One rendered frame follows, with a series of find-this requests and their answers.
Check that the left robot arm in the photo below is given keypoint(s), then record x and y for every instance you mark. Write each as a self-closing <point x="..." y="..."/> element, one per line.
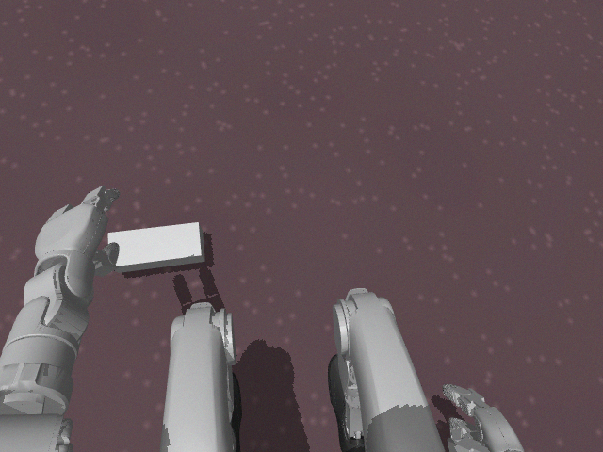
<point x="38" y="357"/>

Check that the carton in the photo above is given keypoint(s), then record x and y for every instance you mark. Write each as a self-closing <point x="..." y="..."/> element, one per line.
<point x="147" y="248"/>

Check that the right robot hand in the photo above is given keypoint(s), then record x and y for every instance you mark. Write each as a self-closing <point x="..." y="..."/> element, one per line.
<point x="491" y="433"/>

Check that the right robot foot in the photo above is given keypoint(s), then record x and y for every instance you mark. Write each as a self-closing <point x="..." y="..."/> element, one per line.
<point x="347" y="444"/>

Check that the left robot hand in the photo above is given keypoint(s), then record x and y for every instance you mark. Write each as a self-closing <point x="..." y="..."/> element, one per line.
<point x="82" y="229"/>

